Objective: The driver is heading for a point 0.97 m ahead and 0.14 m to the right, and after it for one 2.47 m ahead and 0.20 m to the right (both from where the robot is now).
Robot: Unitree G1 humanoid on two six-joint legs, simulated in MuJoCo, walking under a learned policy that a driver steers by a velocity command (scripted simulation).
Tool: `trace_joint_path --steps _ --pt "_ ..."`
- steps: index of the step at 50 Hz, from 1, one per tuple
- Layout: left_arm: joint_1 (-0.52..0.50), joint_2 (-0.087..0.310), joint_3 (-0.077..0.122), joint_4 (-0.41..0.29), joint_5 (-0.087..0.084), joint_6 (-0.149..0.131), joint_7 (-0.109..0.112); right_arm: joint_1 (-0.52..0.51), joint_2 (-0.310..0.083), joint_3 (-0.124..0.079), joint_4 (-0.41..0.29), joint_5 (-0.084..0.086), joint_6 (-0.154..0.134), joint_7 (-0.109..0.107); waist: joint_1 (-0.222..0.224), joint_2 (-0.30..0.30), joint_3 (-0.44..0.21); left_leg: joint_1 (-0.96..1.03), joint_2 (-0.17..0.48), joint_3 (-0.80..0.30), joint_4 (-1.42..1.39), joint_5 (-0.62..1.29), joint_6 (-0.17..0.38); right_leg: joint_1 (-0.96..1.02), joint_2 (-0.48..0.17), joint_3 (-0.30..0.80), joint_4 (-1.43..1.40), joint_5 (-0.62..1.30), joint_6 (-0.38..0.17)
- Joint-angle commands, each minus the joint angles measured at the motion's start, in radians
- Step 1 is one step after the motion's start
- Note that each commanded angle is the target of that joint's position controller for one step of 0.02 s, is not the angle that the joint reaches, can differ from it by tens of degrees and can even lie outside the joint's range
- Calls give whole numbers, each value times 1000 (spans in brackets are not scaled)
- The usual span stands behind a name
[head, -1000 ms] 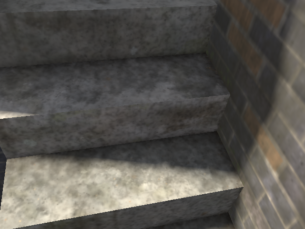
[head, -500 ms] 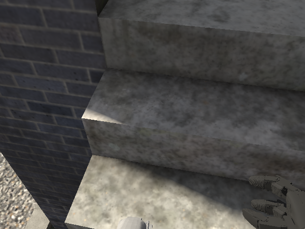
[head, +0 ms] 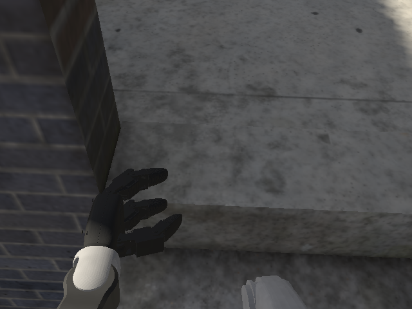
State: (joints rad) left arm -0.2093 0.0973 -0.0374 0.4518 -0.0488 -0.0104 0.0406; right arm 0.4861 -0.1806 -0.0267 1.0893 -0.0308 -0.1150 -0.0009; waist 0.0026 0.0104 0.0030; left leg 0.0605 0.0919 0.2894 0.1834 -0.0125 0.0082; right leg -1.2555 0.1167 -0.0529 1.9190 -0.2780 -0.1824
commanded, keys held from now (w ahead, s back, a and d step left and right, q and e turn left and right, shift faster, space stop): w+e+shift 0.36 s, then w+shift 0.08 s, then w+q+shift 0.56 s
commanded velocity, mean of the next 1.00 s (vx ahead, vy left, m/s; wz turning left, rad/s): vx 0.99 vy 0.00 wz -0.18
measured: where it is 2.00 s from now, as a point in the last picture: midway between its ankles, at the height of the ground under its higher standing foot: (255, 43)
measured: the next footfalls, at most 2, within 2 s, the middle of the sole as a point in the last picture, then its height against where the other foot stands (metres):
right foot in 0.06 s outside the picture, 0.20 m higher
left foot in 0.46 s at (176, 288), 0.20 m higher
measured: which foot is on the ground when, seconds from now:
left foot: down 0.00-0.06, up 0.08-0.44, down 0.46-0.76, up 0.78-1.00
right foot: up 0.00-0.04, down 0.06-0.42, up 0.44-0.70, down 0.72-1.00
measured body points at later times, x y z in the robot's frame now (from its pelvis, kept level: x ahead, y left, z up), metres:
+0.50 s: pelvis +0.31 -0.05 +0.27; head +0.37 -0.06 +0.71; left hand +0.47 +0.17 +0.14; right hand +0.50 -0.31 +0.22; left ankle +0.39 +0.10 -0.38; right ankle +0.16 -0.10 -0.32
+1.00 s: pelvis +0.56 -0.19 +0.49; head +0.60 -0.20 +0.94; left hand +0.83 -0.05 +0.39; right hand +0.62 -0.52 +0.43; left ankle +0.67 -0.18 -0.13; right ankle +0.42 -0.28 -0.20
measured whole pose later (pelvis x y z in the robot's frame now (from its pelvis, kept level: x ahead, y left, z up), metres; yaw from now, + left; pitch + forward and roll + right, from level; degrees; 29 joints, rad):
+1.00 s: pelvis +0.56 -0.19 +0.49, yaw -14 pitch +1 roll -1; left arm 0.09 0.20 0.05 0.74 0.04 -0.14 0.05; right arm 0.10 -0.27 -0.11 0.55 -0.01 0.05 0.01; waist -0.21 0.01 0.07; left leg -0.83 -0.08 0.12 1.27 -0.40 0.09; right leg -0.21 -0.10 -0.18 0.83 -0.75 0.10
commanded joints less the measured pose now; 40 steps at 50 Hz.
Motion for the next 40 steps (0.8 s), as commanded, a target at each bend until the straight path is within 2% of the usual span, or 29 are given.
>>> trace_joint_path --steps 1,2,4,5,6,8,11,14,16,17,18,20,21,22,23,25,26,27,30,31,32,33,34,35,36,37,38,39,40 --pt "605 215 76 113 23 47 8 -312 -409 -75 -250 35 -55 -19 332 142 -373 -166 220 36 209 1926 114 934 6 -129 -371 -97 18" --pt "623 280 95 130 30 40 7 -308 -376 -75 -280 68 -50 11 297 134 -418 -90 235 -29 392 1800 165 1009 35 -87 -591 -169 27" --pt "449 301 151 124 44 1 -14 -283 -254 -70 -339 8 -39 73 204 57 -258 -217 66 -103 974 850 163 973 66 155 -1100 -224 -36" --pt "289 318 156 173 13 -6 -8 -269 -39 -15 -448 -22 -29 105 34 -232 -55 -700 -154 -214 1445 37 63 952 -36 489 -1141 236 -154" --pt "167 258 132 109 17 -11 8 -269 24 -3 -517 -87 -32 120 -43 -67 -79 -848 -177 -370 1771 -13 48 830 -60 744 -1270 -38 -226" --pt "331 246 119 197 81 -19 30 -365 143 64 -660 -108 -55 79 -75 -30 56 -1062 -144 -409 1987 -90 30 724 -105 925 -1554 -417 -195" --pt "457 233 103 266 95 -80 27 -465 77 95 -706 -102 -22 13 -22 50 197 -1314 -98 -363 1990 -239 9 831 -116 757 -1559 -92 -159" --pt "669 219 113 369 85 -112 37 -832 94 93 -891 -93 4 -3 96 -105 238 -1660 -76 -429 2253 -768 38 1008 -193 744 -1622 108 -163" --pt "689 255 128 390 60 -102 34 -916 86 107 -962 -93 18 -2 78 -14 188 -1406 -33 -367 1819 -784 88 923 -153 639 -1802 138 -141" --pt "579 231 124 351 20 -84 47 -862 62 120 -939 -53 24 10 36 67 98 -905 -31 -277 1440 -689 92 649 -147 522 -1952 333 -160" --pt "488 218 116 328 -35 -102 40 -676 40 91 -825 0 26 -1 -71 127 -87 -335 -109 -147 1246 -560 75 503 -109 366 -1829 1081 -136" --pt "461 468 216 306 -47 -181 -25 -188 -83 -9 -717 33 56 -48 -321 83 -525 173 -83 -363 1076 -644 134 620 -204 478 -1336 1848 -60" --pt "512 436 213 302 -63 -206 -71 -33 -189 -47 -596 1 50 -52 -324 333 -676 442 42 -628 800 -979 228 459 -44 417 -971 1647 85" --pt "410 314 197 293 28 -207 -92 -12 -164 -68 -474 71 56 -49 -305 604 -597 302 87 -703 641 -725 256 455 53 327 -562 596 122" --pt "294 184 166 242 83 -229 -100 -20 -131 -74 -401 86 72 -45 -267 498 -491 294 108 -740 667 -340 306 308 70 371 -214 238 168" --pt "259 75 91 71 45 -161 -79 -168 -57 -8 -319 77 64 3 -120 72 -295 16 167 -856 513 -27 257 178 44 192 55 -26 158" --pt "212 17 71 70 116 -172 -87 -179 59 -22 -252 14 40 -41 -85 13 -194 -79 162 -850 446 -399 289 49 -22 387 146 -12 76" --pt "215 -52 5 -17 61 -169 -92 -194 121 17 -158 25 40 9 -60 35 -118 -140 118 -831 421 -423 258 57 11 254 190 -2 101" --pt "149 -37 -42 -122 9 -127 -16 -234 19 -12 -53 88 53 53 71 35 166 -451 112 -662 231 -400 223 -147 -163 197 108 -52 159" --pt "21 -35 -23 -133 78 -121 -16 -294 -49 -51 -132 -15 11 2 48 4 172 -613 136 -567 9 -351 220 -14 -198 125 56 -156 105" --pt "161 32 -23 -206 -30 -76 2 -372 -98 -36 -95 52 40 46 167 32 69 -734 119 -602 31 -331 219 199 -233 77 77 -21 161" --pt "163 59 -14 -206 -50 -57 12 -368 -125 -42 -102 51 47 57 159 30 42 -756 132 -610 -11 -306 235 234 -228 59 163 -63 178" --pt "-2 13 -20 -192 56 -57 12 -243 -211 -88 -148 7 -40 11 41 22 68 -616 86 -472 -106 -253 223 172 -273 76 -83 -281 94" --pt "-10 60 -26 -245 -27 -59 26 -107 -187 -88 -75 104 31 62 16 -79 53 -503 -5 -480 88 -29 165 221 -272 -20 -262 -321 106" --pt "75 106 -18 -205 -62 -83 10 -20 -200 -97 -130 121 72 72 27 -177 -65 -552 -81 -370 288 356 110 666 -307 42 -793 -414 60" --pt "271 91 12 -126 83 -106 -29 -28 -173 -113 -207 -30 22 15 61 -201 -360 -547 -60 -446 555 312 107 1040 -310 184 -823 -236 0" --pt "469 146 45 -69 68 -128 -47 -150 -230 -134 -273 -48 8 12 170 -208 -506 -651 -93 -437 857 242 45 1369 -345 310 -1065 -178 31" --pt "468 193 75 -12 41 -152 -59 -217 -190 -143 -351 -63 3 15 148 -425 -511 -999 -197 -384 1314 -288 -46 1642 -480 486 -1153 -27 67" --pt "405 205 87 38 48 -160 -53 -207 -131 -125 -381 -45 1 -2 86 -462 -555 -1224 -233 -348 1674 -390 -90 1712 -548 492 -1079 83 106"
Keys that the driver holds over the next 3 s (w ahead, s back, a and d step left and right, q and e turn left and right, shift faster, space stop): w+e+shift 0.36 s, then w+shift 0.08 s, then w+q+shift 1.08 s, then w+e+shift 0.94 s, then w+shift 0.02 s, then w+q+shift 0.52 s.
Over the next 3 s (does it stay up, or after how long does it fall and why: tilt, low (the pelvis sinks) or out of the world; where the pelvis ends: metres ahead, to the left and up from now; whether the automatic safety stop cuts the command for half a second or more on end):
stays up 2.14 -0.21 0.55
